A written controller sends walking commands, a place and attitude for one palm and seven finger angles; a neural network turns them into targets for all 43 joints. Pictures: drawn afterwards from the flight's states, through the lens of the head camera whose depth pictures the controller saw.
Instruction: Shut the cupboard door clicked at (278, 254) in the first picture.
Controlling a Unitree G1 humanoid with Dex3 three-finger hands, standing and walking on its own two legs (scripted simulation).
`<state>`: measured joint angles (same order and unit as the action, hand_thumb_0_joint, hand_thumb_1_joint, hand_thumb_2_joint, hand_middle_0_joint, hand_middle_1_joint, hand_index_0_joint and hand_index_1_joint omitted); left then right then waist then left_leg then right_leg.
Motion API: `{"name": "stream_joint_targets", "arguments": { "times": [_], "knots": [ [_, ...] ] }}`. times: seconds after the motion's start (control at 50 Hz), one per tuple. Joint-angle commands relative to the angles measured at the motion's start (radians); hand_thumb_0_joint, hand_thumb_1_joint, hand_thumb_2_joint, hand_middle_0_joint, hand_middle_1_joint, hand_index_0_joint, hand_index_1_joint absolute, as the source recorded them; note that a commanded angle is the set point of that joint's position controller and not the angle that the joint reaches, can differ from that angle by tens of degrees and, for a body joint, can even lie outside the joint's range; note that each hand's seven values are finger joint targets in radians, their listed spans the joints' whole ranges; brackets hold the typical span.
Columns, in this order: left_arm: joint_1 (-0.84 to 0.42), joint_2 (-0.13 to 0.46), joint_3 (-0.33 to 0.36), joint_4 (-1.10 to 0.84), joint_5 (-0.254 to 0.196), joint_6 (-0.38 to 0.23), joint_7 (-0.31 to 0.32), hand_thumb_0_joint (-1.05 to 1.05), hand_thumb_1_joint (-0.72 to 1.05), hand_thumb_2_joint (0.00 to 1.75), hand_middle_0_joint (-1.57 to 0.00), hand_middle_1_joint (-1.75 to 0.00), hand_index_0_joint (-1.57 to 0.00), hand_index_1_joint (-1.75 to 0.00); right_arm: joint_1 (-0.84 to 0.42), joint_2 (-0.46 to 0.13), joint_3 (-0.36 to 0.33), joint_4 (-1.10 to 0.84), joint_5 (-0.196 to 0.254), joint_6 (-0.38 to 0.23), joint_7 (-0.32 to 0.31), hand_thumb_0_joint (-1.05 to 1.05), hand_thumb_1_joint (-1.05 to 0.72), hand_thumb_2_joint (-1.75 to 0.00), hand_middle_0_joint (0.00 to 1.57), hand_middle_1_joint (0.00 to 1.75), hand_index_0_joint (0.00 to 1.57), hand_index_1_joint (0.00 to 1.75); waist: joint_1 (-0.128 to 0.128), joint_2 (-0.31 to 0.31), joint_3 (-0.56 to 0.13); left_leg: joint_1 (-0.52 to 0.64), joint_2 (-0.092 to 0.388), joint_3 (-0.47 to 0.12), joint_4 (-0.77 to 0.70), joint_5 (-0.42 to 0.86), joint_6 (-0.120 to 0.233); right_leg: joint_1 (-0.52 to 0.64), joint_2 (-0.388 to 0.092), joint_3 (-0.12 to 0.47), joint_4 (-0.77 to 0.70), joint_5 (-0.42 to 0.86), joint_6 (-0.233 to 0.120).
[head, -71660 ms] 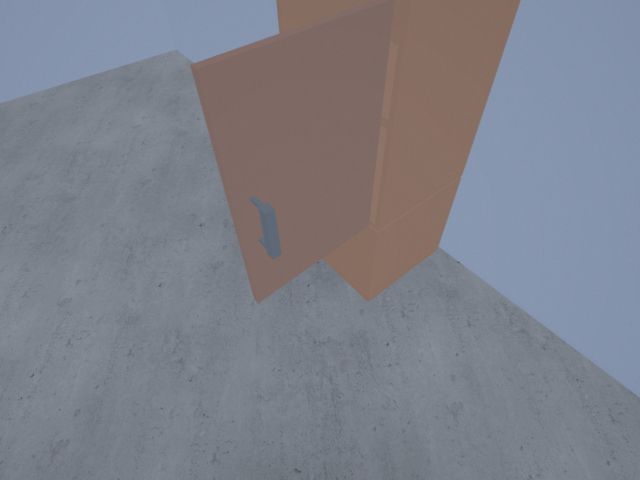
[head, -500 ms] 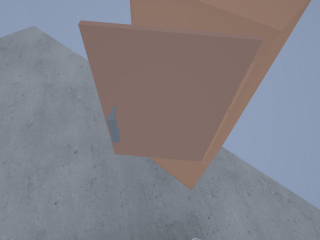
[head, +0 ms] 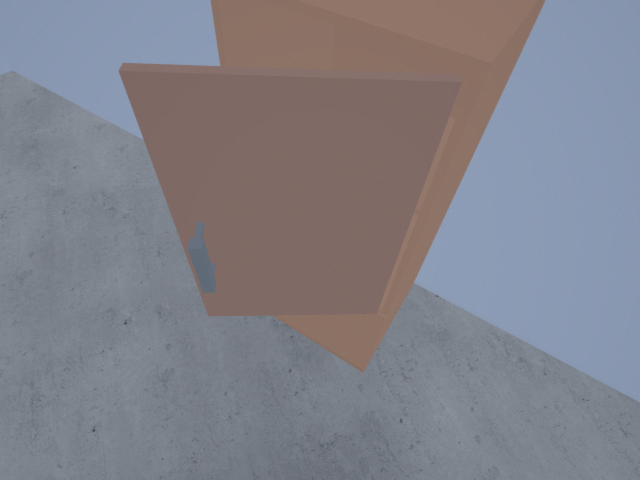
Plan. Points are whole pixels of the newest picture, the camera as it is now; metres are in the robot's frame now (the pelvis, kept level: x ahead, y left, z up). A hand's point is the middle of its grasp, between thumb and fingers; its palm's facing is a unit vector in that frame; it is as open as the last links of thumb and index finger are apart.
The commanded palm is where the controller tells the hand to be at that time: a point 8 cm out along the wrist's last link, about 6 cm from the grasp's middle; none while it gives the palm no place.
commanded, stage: come to a stop and stand still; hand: left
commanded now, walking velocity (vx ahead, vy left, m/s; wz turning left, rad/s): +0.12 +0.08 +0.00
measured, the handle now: (204, 258) +0.47 +0.20 -0.09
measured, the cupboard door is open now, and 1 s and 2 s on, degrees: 35 35 35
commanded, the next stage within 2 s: look again from close up in 0.74 s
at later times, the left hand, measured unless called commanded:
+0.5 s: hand out of the picture +0.01 +0.12 -0.19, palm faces +0.07 -0.99 -0.13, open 7.3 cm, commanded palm none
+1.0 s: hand out of the picture +0.03 +0.16 -0.18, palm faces +0.04 -0.97 -0.24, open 7.4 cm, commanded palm none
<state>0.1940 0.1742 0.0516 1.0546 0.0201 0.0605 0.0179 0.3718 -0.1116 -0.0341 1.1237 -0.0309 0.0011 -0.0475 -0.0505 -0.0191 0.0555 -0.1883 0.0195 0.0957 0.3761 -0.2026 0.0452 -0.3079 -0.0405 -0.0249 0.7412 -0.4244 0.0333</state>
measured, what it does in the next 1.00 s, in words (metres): steps on the spot: right foot, then left foot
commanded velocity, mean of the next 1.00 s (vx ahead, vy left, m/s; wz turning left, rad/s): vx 0.01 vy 0.01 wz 0.00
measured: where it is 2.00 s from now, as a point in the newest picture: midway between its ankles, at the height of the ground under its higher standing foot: outside the picture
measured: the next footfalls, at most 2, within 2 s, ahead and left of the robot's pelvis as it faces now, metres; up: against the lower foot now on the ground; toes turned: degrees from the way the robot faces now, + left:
right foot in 0.10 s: +0.02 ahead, -0.13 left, +0.00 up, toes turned +5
left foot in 0.34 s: +0.07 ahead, +0.08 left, +0.00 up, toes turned +3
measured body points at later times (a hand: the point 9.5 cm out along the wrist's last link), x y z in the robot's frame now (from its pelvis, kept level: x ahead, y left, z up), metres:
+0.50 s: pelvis +0.03 -0.03 -0.01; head +0.05 -0.02 +0.44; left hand +0.01 +0.17 -0.18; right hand +0.06 -0.26 -0.16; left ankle +0.04 +0.08 -0.75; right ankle -0.02 -0.15 -0.75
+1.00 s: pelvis +0.03 -0.02 -0.01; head +0.04 -0.03 +0.44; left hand +0.03 +0.21 -0.17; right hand +0.05 -0.26 -0.17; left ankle +0.04 +0.08 -0.75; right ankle -0.02 -0.15 -0.75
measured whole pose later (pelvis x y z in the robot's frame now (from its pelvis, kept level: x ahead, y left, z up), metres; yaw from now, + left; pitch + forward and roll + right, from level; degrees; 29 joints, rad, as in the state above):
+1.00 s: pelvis +0.03 -0.02 -0.01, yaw +1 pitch -1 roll +0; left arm 0.30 0.17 0.00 1.05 0.02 -0.02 0.06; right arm 0.25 -0.17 -0.03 1.08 -0.01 -0.01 -0.03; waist 0.00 0.02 0.05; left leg -0.25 0.03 0.08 0.54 -0.27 0.01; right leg -0.12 -0.04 -0.07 0.50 -0.35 0.01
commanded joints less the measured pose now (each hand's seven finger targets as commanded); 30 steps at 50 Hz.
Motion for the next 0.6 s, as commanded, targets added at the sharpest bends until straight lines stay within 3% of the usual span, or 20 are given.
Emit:
{"name": "stream_joint_targets", "arguments": {
  "times": [0.0, 0.02, 0.04, 0.06, 0.08, 0.1, 0.12, 0.14, 0.18, 0.22, 0.28, 0.32, 0.36, 0.38, 0.4, 0.44, 0.52, 0.58],
  "knots": [
    [0.067, -0.007, -0.005, -0.032, -0.003, -0.041, -0.006, 0.00, 0.90, 0.90, -0.20, -0.30, -0.20, -0.30, 0.040, -0.161, -0.029, -0.008, 0.000, -0.011, 0.003, 0.00, -0.90, -0.90, 0.20, 0.30, 0.20, 0.30, 0.041, 0.171, -0.042, -0.029, 0.204, -0.234, -0.115, -0.104, 0.063, 0.123, 0.021, -0.066, -0.248, 0.094, -0.014],
    [0.093, 0.011, -0.005, -0.019, -0.002, -0.049, -0.002, 0.00, 0.90, 0.90, -0.20, -0.30, -0.20, -0.30, 0.040, -0.142, -0.026, -0.002, 0.007, -0.011, 0.007, 0.00, -0.90, -0.90, 0.20, 0.30, 0.20, 0.30, 0.058, 0.122, -0.034, -0.084, 0.168, -0.210, -0.069, -0.121, 0.034, 0.211, 0.015, -0.062, -0.360, 0.173, -0.015],
    [0.129, 0.037, -0.001, -0.002, -0.002, -0.058, 0.007, 0.00, 0.90, 0.90, -0.20, -0.30, -0.20, -0.30, 0.044, -0.106, -0.018, 0.001, 0.013, -0.012, 0.012, 0.00, -0.90, -0.90, 0.20, 0.30, 0.20, 0.30, 0.071, 0.037, -0.045, -0.173, 0.118, -0.152, 0.000, -0.164, -0.005, 0.321, -0.051, 0.008, -0.411, 0.179, -0.029],
    [0.164, 0.094, 0.005, 0.008, 0.002, -0.066, 0.015, 0.00, 0.90, 0.90, -0.20, -0.30, -0.20, -0.30, 0.035, -0.056, -0.005, -0.013, 0.020, -0.011, 0.015, 0.00, -0.90, -0.90, 0.20, 0.30, 0.20, 0.30, 0.086, -0.145, -0.026, -0.281, 0.030, -0.048, 0.132, -0.240, -0.049, 0.364, -0.206, 0.176, -0.489, 0.084, -0.080],
    [0.171, 0.146, 0.014, -0.002, -0.002, -0.065, 0.018, 0.00, 0.90, 0.90, -0.20, -0.30, -0.20, -0.30, -0.005, -0.063, -0.004, -0.038, 0.012, 0.000, 0.018, 0.00, -0.90, -0.90, 0.20, 0.30, 0.20, 0.30, 0.096, -0.241, 0.037, -0.305, 0.024, -0.026, 0.232, -0.306, -0.066, 0.236, -0.329, 0.312, -0.588, -0.035, -0.148],
    [0.129, 0.147, 0.012, -0.020, 0.001, -0.061, 0.018, 0.00, 0.90, 0.90, -0.20, -0.30, -0.20, -0.30, -0.020, -0.079, -0.012, -0.047, 0.007, 0.004, 0.024, 0.00, -0.90, -0.90, 0.20, 0.30, 0.20, 0.30, 0.087, -0.158, 0.077, -0.287, 0.036, -0.052, 0.309, -0.289, -0.063, 0.142, -0.344, 0.309, -0.605, -0.068, -0.185],
    [0.100, 0.122, 0.009, -0.024, 0.001, -0.068, 0.022, 0.00, 0.90, 0.90, -0.20, -0.30, -0.20, -0.30, -0.024, -0.071, -0.014, -0.040, 0.004, 0.013, 0.027, 0.00, -0.90, -0.90, 0.20, 0.30, 0.20, 0.30, 0.072, -0.181, 0.098, -0.263, 0.045, -0.056, 0.352, -0.256, -0.065, 0.079, -0.307, 0.292, -0.610, -0.038, -0.178],
    [0.077, 0.092, 0.004, -0.025, -0.001, -0.075, 0.022, 0.00, 0.90, 0.90, -0.20, -0.30, -0.20, -0.30, -0.008, -0.063, -0.013, -0.021, 0.002, 0.015, 0.027, 0.00, -0.90, -0.90, 0.20, 0.30, 0.20, 0.30, 0.053, -0.197, 0.131, -0.246, 0.054, -0.064, 0.365, -0.207, -0.066, 0.063, -0.264, 0.247, -0.583, 0.093, -0.172],
    [0.066, 0.057, -0.011, -0.021, -0.003, -0.082, 0.020, 0.00, 0.90, 0.90, -0.20, -0.30, -0.20, -0.30, 0.023, -0.047, -0.007, -0.003, 0.010, 0.013, 0.026, 0.00, -0.90, -0.90, 0.20, 0.30, 0.20, 0.30, 0.033, -0.160, 0.111, -0.192, 0.053, -0.049, 0.341, -0.178, -0.075, 0.082, -0.213, 0.130, -0.508, 0.363, -0.162],
    [0.073, 0.061, -0.012, -0.019, -0.002, -0.084, 0.022, 0.00, 0.90, 0.90, -0.20, -0.30, -0.20, -0.30, 0.025, -0.036, -0.005, 0.002, 0.015, 0.010, 0.025, 0.00, -0.90, -0.90, 0.20, 0.30, 0.20, 0.30, 0.033, -0.139, 0.072, -0.136, 0.041, -0.027, 0.281, -0.146, -0.085, 0.106, -0.190, 0.088, -0.454, 0.511, -0.155],
    [0.082, 0.071, -0.015, -0.004, -0.010, -0.081, 0.020, 0.00, 0.90, 0.90, -0.20, -0.30, -0.20, -0.30, 0.030, -0.045, -0.001, 0.012, 0.015, 0.000, 0.021, 0.00, -0.90, -0.90, 0.20, 0.30, 0.20, 0.30, 0.025, -0.096, 0.015, 0.016, 0.038, -0.022, 0.089, 0.066, -0.089, 0.089, -0.147, 0.057, -0.373, 0.512, -0.112],
    [0.115, 0.039, -0.020, 0.001, -0.012, -0.077, 0.018, 0.00, 0.90, 0.90, -0.20, -0.30, -0.20, -0.30, 0.018, -0.093, -0.008, 0.018, 0.015, -0.017, 0.014, 0.00, -0.90, -0.90, 0.20, 0.30, 0.20, 0.30, 0.043, 0.007, -0.030, 0.092, 0.107, -0.070, 0.063, 0.300, -0.065, 0.082, -0.083, 0.024, -0.335, 0.440, -0.056],
    [0.129, 0.032, -0.025, 0.015, -0.008, -0.070, 0.023, 0.00, 0.90, 0.90, -0.20, -0.30, -0.20, -0.30, -0.027, -0.109, -0.006, 0.015, 0.016, -0.014, 0.011, 0.00, -0.90, -0.90, 0.20, 0.30, 0.20, 0.30, 0.049, 0.003, -0.010, 0.075, 0.130, -0.068, 0.076, 0.322, -0.057, 0.095, -0.075, 0.033, -0.372, 0.407, -0.042],
    [0.132, 0.036, -0.025, 0.028, -0.008, -0.067, 0.023, 0.00, 0.90, 0.90, -0.20, -0.30, -0.20, -0.30, -0.045, -0.101, -0.003, 0.018, 0.018, -0.016, 0.010, 0.00, -0.90, -0.90, 0.20, 0.30, 0.20, 0.30, 0.051, 0.068, -0.012, 0.078, 0.122, -0.071, 0.064, 0.358, -0.052, 0.114, -0.081, 0.025, -0.361, 0.422, -0.036],
    [0.135, 0.044, -0.026, 0.033, -0.009, -0.064, 0.023, 0.00, 0.90, 0.90, -0.20, -0.30, -0.20, -0.30, -0.051, -0.106, -0.002, 0.018, 0.021, -0.015, 0.010, 0.00, -0.90, -0.90, 0.20, 0.30, 0.20, 0.30, 0.049, 0.092, -0.014, 0.071, 0.123, -0.079, 0.039, 0.336, -0.049, 0.130, -0.075, 0.019, -0.367, 0.359, -0.028],
    [0.160, 0.039, -0.030, 0.046, -0.006, -0.064, 0.024, 0.00, 0.90, 0.90, -0.20, -0.30, -0.20, -0.30, -0.075, -0.102, 0.002, 0.022, 0.022, -0.015, 0.006, 0.00, -0.90, -0.90, 0.20, 0.30, 0.20, 0.30, 0.053, 0.066, 0.007, 0.080, 0.120, -0.076, 0.041, 0.351, -0.045, 0.128, -0.078, 0.029, -0.384, 0.400, -0.032],
    [0.179, 0.034, -0.035, 0.059, -0.004, -0.067, 0.026, 0.00, 0.90, 0.90, -0.20, -0.30, -0.20, -0.30, -0.088, -0.111, 0.002, 0.015, 0.023, -0.014, 0.005, 0.00, -0.90, -0.90, 0.20, 0.30, 0.20, 0.30, 0.051, 0.028, -0.017, 0.111, 0.116, -0.076, 0.027, 0.327, -0.042, 0.142, -0.080, 0.028, -0.398, 0.419, -0.032],
    [0.182, 0.031, -0.036, 0.064, -0.004, -0.066, 0.027, 0.00, 0.90, 0.90, -0.20, -0.30, -0.20, -0.30, -0.099, -0.112, 0.004, 0.014, 0.022, -0.013, 0.005, 0.00, -0.90, -0.90, 0.20, 0.30, 0.20, 0.30, 0.050, 0.033, -0.010, 0.108, 0.111, -0.078, 0.008, 0.297, -0.041, 0.143, -0.082, 0.027, -0.408, 0.388, -0.030]
  ]
}}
